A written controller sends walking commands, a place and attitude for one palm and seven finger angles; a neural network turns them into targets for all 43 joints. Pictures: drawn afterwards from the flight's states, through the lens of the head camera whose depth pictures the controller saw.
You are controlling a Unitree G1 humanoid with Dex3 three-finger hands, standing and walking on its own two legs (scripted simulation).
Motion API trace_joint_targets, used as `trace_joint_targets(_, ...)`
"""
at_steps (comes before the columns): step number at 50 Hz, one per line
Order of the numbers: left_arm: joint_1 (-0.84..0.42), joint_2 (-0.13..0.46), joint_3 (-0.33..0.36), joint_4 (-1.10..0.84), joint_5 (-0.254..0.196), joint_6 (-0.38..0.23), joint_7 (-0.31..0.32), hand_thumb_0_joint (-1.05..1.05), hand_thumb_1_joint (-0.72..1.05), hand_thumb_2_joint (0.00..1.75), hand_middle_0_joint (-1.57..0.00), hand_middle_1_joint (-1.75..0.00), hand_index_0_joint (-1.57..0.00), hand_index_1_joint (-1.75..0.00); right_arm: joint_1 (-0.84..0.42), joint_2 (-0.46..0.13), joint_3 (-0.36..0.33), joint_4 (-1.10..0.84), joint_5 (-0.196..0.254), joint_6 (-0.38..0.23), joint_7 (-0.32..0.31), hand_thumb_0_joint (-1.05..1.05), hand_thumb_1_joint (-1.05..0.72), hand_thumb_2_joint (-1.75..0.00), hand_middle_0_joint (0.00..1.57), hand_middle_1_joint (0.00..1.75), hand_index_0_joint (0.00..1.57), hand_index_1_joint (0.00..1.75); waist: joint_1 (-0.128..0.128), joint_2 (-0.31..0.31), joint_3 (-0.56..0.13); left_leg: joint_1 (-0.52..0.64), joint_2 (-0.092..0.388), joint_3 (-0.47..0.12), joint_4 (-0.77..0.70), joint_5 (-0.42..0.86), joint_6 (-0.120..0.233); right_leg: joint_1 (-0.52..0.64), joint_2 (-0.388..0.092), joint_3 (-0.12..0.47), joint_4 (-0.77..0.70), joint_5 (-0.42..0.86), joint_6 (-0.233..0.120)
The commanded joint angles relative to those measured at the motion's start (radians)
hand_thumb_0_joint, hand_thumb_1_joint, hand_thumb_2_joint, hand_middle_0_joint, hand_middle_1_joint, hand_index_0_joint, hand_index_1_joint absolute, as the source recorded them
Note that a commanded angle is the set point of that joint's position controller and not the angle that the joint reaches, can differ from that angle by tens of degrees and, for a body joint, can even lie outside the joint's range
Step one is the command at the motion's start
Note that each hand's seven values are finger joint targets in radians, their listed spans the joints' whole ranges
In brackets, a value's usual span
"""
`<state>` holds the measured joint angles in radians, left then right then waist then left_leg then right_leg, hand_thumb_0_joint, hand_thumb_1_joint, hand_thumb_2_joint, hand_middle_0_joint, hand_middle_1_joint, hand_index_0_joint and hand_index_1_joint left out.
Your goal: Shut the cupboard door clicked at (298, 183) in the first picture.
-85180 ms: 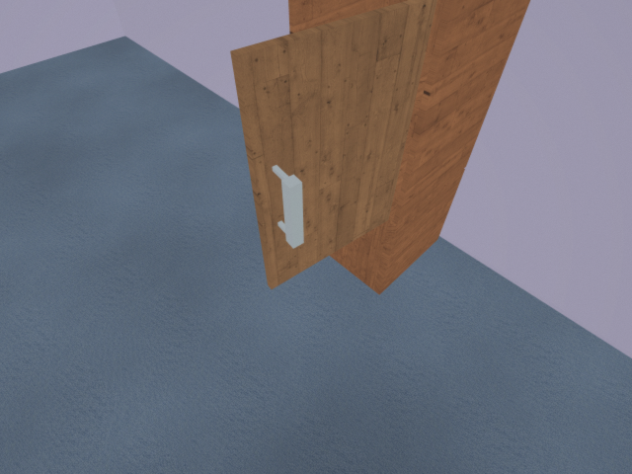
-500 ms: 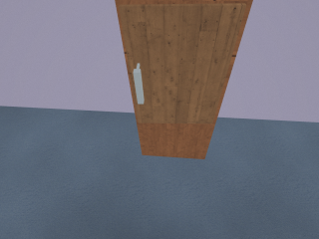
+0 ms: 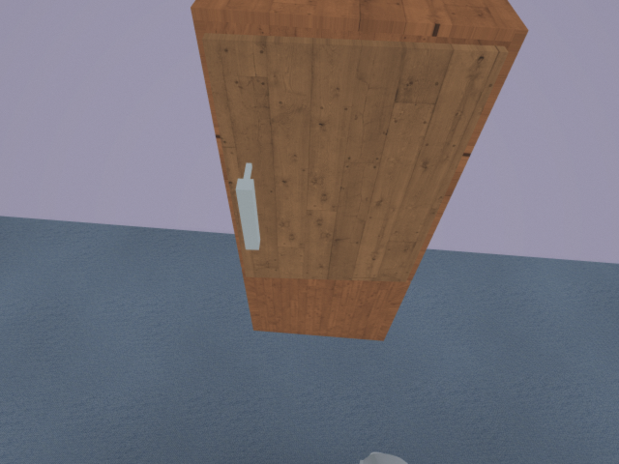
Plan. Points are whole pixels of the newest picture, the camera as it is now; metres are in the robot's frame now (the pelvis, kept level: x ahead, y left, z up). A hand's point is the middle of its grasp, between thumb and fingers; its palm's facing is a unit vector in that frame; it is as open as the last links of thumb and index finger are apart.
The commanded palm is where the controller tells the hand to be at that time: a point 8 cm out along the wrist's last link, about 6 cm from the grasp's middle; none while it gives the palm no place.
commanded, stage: come to a stop and stand still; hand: left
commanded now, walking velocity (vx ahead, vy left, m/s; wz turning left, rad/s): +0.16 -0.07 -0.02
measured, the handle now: (250, 207) +0.55 +0.14 -0.05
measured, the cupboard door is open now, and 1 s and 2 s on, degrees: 3 3 3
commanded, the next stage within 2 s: look again from close up in 1.26 s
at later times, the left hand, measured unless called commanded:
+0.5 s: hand out of the picture +0.14 +0.15 -0.18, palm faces +0.07 -0.97 -0.21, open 7.3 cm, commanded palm none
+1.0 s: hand out of the picture +0.04 +0.14 -0.17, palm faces +0.02 -0.98 -0.19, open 7.4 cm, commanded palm none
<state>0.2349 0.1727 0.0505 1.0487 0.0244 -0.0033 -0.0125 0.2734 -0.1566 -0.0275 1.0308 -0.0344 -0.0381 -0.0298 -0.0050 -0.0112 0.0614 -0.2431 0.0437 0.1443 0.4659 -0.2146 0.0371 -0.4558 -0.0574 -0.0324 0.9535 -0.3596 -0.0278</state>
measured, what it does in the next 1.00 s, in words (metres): steps on the spot: right foot, then left foot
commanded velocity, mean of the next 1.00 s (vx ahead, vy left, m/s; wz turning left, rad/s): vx -0.07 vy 0.01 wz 0.00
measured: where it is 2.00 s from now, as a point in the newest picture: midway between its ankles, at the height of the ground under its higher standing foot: outside the picture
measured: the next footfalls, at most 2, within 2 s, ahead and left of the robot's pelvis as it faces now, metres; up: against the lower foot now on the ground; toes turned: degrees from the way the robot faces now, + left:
right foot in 0.16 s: +0.15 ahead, -0.15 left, +0.00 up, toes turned -5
left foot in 0.54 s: +0.12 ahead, +0.08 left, +0.00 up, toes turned +3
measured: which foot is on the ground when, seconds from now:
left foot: down 0.00-0.16, up 0.18-0.52, down 0.54-1.00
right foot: up 0.00-0.14, down 0.16-0.54, up 0.56-0.84, down 0.86-1.00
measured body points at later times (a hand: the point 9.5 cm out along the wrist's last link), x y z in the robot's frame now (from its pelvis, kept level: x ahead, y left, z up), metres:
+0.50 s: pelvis +0.08 -0.03 +0.00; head +0.12 -0.03 +0.44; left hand +0.13 +0.20 -0.16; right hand +0.14 -0.28 -0.15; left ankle +0.07 +0.07 -0.73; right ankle +0.11 -0.15 -0.74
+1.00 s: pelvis +0.05 -0.03 +0.00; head +0.05 -0.04 +0.45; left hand +0.04 +0.19 -0.16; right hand +0.07 -0.27 -0.16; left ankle +0.08 +0.08 -0.74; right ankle +0.00 -0.15 -0.74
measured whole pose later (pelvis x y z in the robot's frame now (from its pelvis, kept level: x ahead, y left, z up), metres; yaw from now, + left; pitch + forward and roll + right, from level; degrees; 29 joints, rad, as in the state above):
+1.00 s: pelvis +0.05 -0.03 +0.00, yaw +0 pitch -1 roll +0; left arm 0.29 0.15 0.00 1.12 0.01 0.01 0.03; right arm 0.22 -0.17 -0.03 1.09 -0.01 0.01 -0.03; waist -0.01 0.01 0.02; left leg -0.24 0.02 0.07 0.42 -0.17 0.01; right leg -0.11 0.00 0.00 0.42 -0.30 -0.01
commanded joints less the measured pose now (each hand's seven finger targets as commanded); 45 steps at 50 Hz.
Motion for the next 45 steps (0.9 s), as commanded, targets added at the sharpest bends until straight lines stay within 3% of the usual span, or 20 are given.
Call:
trace_joint_targets(1, 0.065, 0.011, 0.002, -0.033, 0.002, -0.004, -0.005, 0.0, 0.9, 0.9, -0.2, -0.3, -0.2, -0.3, 0.032, -0.161, -0.039, -0.033, 0.002, 0.001, 0.006, 0.0, -0.9, -0.9, 0.2, 0.3, 0.2, 0.3, 0.005, 0.129, -0.01, -0.068, 0.225, -0.159, -0.246, -0.059, 0.111, 0.115, 0.007, -0.051, -0.197, 0.071, 0.022)
trace_joint_targets(4, 0.078, 0.025, 0.006, -0.031, 0.006, -0.006, -0.004, 0.0, 0.9, 0.9, -0.2, -0.3, -0.2, -0.3, 0.016, -0.169, -0.046, -0.027, 0.004, 0.017, 0.011, 0.0, -0.9, -0.9, 0.2, 0.3, 0.2, 0.3, 0.025, 0.12, 0.003, -0.1, 0.212, -0.145, -0.189, -0.17, 0.086, 0.209, 0.03, -0.08, -0.327, 0.137, 0.031)
trace_joint_targets(6, 0.132, 0.063, 0.006, -0.007, 0.005, -0.023, 0.009, 0.0, 0.9, 0.9, -0.2, -0.3, -0.2, -0.3, 0.021, -0.113, -0.028, -0.013, 0.014, 0.019, 0.013, 0.0, -0.9, -0.9, 0.2, 0.3, 0.2, 0.3, 0.058, 0.0, 0.005, -0.137, 0.111, -0.066, -0.023, -0.088, 0.017, 0.33, 0.012, -0.012, -0.511, 0.251, 0.032)
trace_joint_targets(7, 0.157, 0.116, 0.007, 0.004, 0.006, -0.041, 0.021, 0.0, 0.9, 0.9, -0.2, -0.3, -0.2, -0.3, 0.048, -0.057, -0.013, -0.016, 0.02, 0.017, 0.014, 0.0, -0.9, -0.9, 0.2, 0.3, 0.2, 0.3, 0.054, -0.158, -0.014, -0.19, 0.029, -0.017, 0.083, -0.157, -0.038, 0.375, -0.138, 0.193, -0.593, 0.431, -0.01)
trace_joint_targets(8, 0.141, 0.169, 0.005, 0.004, -0.002, -0.046, 0.026, 0.0, 0.9, 0.9, -0.2, -0.3, -0.2, -0.3, 0.083, -0.042, -0.006, -0.016, 0.026, 0.03, 0.013, 0.0, -0.9, -0.9, 0.2, 0.3, 0.2, 0.3, 0.022, -0.233, -0.052, -0.113, 0.0, -0.026, 0.163, -0.316, -0.061, 0.322, -0.28, 0.289, -0.667, 0.554, -0.085)
trace_joint_targets(9, 0.095, 0.18, -0.003, -0.009, -0.003, -0.04, 0.028, 0.0, 0.9, 0.9, -0.2, -0.3, -0.2, -0.3, 0.108, -0.042, -0.009, 0.001, 0.028, 0.042, 0.012, 0.0, -0.9, -0.9, 0.2, 0.3, 0.2, 0.3, 0.004, -0.144, -0.068, -0.036, 0.006, -0.066, 0.222, -0.366, -0.057, 0.261, -0.297, 0.269, -0.682, 0.559, -0.121)
trace_joint_targets(11, 0.016, 0.161, 0.002, -0.015, -0.001, -0.035, 0.04, 0.0, 0.9, 0.9, -0.2, -0.3, -0.2, -0.3, 0.124, -0.045, -0.013, 0.027, 0.033, 0.062, 0.004, 0.0, -0.9, -0.9, 0.2, 0.3, 0.2, 0.3, -0.015, -0.251, -0.064, -0.034, 0.022, -0.096, 0.259, -0.32, -0.06, 0.252, -0.261, 0.233, -0.628, 0.742, -0.14)
trace_joint_targets(14, 0.028, 0.148, 0.009, -0.011, 0.0, -0.023, 0.057, 0.0, 0.9, 0.9, -0.2, -0.3, -0.2, -0.3, 0.096, -0.069, -0.015, 0.032, 0.039, 0.067, -0.004, 0.0, -0.9, -0.9, 0.2, 0.3, 0.2, 0.3, 0.01, -0.161, -0.13, -0.091, -0.002, -0.117, 0.272, -0.299, -0.069, 0.401, -0.27, 0.185, -0.529, 1.068, -0.161)
trace_joint_targets(17, 0.042, 0.183, 0.031, -0.012, 0.003, -0.006, 0.068, 0.0, 0.9, 0.9, -0.2, -0.3, -0.2, -0.3, 0.046, -0.07, -0.023, 0.004, 0.033, 0.079, -0.004, 0.0, -0.9, -0.9, 0.2, 0.3, 0.2, 0.3, 0.037, -0.09, -0.145, -0.152, -0.028, -0.117, 0.318, -0.304, -0.081, 0.465, -0.304, 0.193, -0.507, 1.143, -0.19)
trace_joint_targets(21, -0.008, 0.189, 0.043, -0.036, 0.008, 0.01, 0.07, 0.0, 0.9, 0.9, -0.2, -0.3, -0.2, -0.3, 0.02, -0.071, -0.031, -0.026, 0.032, 0.086, 0.001, 0.0, -0.9, -0.9, 0.2, 0.3, 0.2, 0.3, 0.032, -0.127, -0.161, -0.128, -0.031, -0.133, 0.278, -0.256, -0.084, 0.435, -0.29, 0.162, -0.507, 1.007, -0.187)
trace_joint_targets(24, -0.055, 0.181, 0.04, -0.052, 0.002, 0.019, 0.064, 0.0, 0.9, 0.9, -0.2, -0.3, -0.2, -0.3, 0.059, -0.08, -0.033, -0.02, 0.029, 0.082, 0.006, 0.0, -0.9, -0.9, 0.2, 0.3, 0.2, 0.3, -0.008, -0.144, -0.146, 0.038, -0.024, -0.115, 0.036, -0.018, -0.079, 0.291, -0.233, 0.117, -0.476, 0.704, -0.115)
trace_joint_targets(25, -0.055, 0.159, 0.033, -0.057, -0.004, 0.024, 0.061, 0.0, 0.9, 0.9, -0.2, -0.3, -0.2, -0.3, 0.077, -0.098, -0.032, -0.018, 0.025, 0.074, 0.007, 0.0, -0.9, -0.9, 0.2, 0.3, 0.2, 0.3, -0.018, -0.115, -0.147, 0.125, 0.012, -0.127, -0.057, 0.106, -0.067, 0.221, -0.178, 0.084, -0.438, 0.523, -0.068)
trace_joint_targets(27, -0.031, 0.07, 0.013, -0.078, -0.011, 0.043, 0.058, 0.0, 0.9, 0.9, -0.2, -0.3, -0.2, -0.3, 0.028, -0.205, -0.047, -0.055, 0.009, 0.061, 0.001, 0.0, -0.9, -0.9, 0.2, 0.3, 0.2, 0.3, -0.002, 0.243, -0.092, 0.031, 0.298, -0.413, -0.185, 0.437, 0.079, 0.117, 0.018, -0.024, -0.241, -0.134, 0.039)
trace_joint_targets(28, -0.035, 0.086, 0.015, -0.08, -0.01, 0.051, 0.058, 0.0, 0.9, 0.9, -0.2, -0.3, -0.2, -0.3, -0.023, -0.206, -0.041, -0.07, 0.003, 0.062, -0.005, 0.0, -0.9, -0.9, 0.2, 0.3, 0.2, 0.3, -0.001, 0.191, -0.063, -0.057, 0.316, -0.393, -0.203, 0.34, 0.143, 0.152, 0.034, 0.043, -0.11, -0.199, 0.031)
trace_joint_targets(30, -0.014, 0.097, 0.023, -0.056, 0.0, 0.067, 0.048, 0.0, 0.9, 0.9, -0.2, -0.3, -0.2, -0.3, -0.09, -0.176, -0.024, -0.083, 0.005, 0.052, -0.019, 0.0, -0.9, -0.9, 0.2, 0.3, 0.2, 0.3, 0.026, 0.167, -0.001, -0.1, 0.251, -0.348, -0.234, 0.173, 0.122, 0.107, 0.034, 0.093, -0.005, -0.122, 0.031)
trace_joint_targets(33, 0.032, 0.091, 0.015, -0.031, -0.004, 0.054, 0.034, 0.0, 0.9, 0.9, -0.2, -0.3, -0.2, -0.3, -0.111, -0.16, -0.013, -0.079, 0.006, 0.046, -0.02, 0.0, -0.9, -0.9, 0.2, 0.3, 0.2, 0.3, 0.035, 0.157, -0.024, -0.015, 0.216, -0.3, -0.214, 0.146, 0.115, 0.098, 0.035, 0.084, -0.065, -0.076, 0.043)
trace_joint_targets(38, 0.025, 0.064, -0.008, -0.029, -0.007, 0.036, 0.028, 0.0, 0.9, 0.9, -0.2, -0.3, -0.2, -0.3, -0.034, -0.182, -0.031, -0.037, 0.011, 0.045, -0.016, 0.0, -0.9, -0.9, 0.2, 0.3, 0.2, 0.3, -0.015, 0.142, -0.093, 0.127, 0.222, -0.318, -0.177, 0.167, 0.117, 0.161, 0.039, 0.028, -0.334, -0.059, 0.043)
trace_joint_targets(41, 0.101, 0.069, -0.013, 0.005, -0.003, 0.024, 0.033, 0.0, 0.9, 0.9, -0.2, -0.3, -0.2, -0.3, -0.036, -0.16, -0.033, -0.022, 0.025, 0.045, -0.011, 0.0, -0.9, -0.9, 0.2, 0.3, 0.2, 0.3, 0.011, 0.075, -0.087, 0.051, 0.154, -0.275, -0.123, 0.087, 0.059, 0.306, 0.037, 0.04, -0.589, 0.155, 0.031)
trace_joint_targets(43, 0.092, 0.103, -0.016, 0.014, -0.003, 0.005, 0.039, 0.0, 0.9, 0.9, -0.2, -0.3, -0.2, -0.3, -0.028, -0.11, -0.02, -0.02, 0.034, 0.041, -0.006, 0.0, -0.9, -0.9, 0.2, 0.3, 0.2, 0.3, -0.014, -0.054, -0.058, 0.03, 0.058, -0.176, -0.068, 0.047, -0.014, 0.285, -0.071, 0.165, -0.658, 0.211, -0.012)
trace_joint_targets(45, 0.072, 0.11, -0.022, 0.016, -0.007, 0.0, 0.038, 0.0, 0.9, 0.9, -0.2, -0.3, -0.2, -0.3, -0.012, -0.093, -0.014, -0.001, 0.029, 0.038, 0.004, 0.0, -0.9, -0.9, 0.2, 0.3, 0.2, 0.3, -0.026, -0.01, -0.073, 0.118, 0.033, -0.161, -0.072, 0.113, -0.025, 0.227, -0.082, 0.143, -0.642, 0.237, -0.022)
